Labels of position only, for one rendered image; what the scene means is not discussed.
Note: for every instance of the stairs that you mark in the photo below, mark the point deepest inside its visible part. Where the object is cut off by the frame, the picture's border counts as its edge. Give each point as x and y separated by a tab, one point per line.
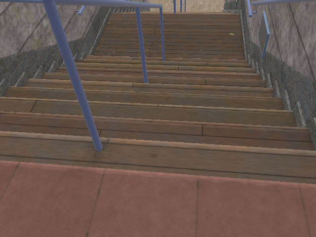
195	116
177	12

